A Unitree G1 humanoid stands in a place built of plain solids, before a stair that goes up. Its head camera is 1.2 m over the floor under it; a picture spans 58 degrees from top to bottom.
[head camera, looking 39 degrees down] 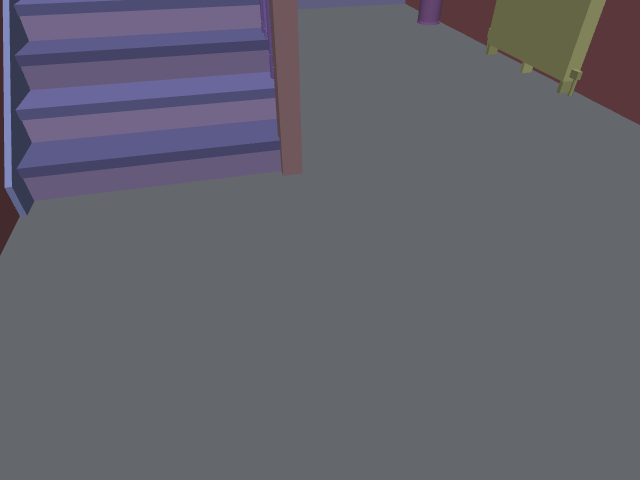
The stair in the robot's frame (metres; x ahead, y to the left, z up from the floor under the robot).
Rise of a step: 0.18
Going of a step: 0.26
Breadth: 1.33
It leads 14 degrees to the left of straight ahead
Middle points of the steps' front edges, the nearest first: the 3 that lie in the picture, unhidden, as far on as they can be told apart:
1.92 0.81 0.19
2.18 0.82 0.37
2.43 0.89 0.55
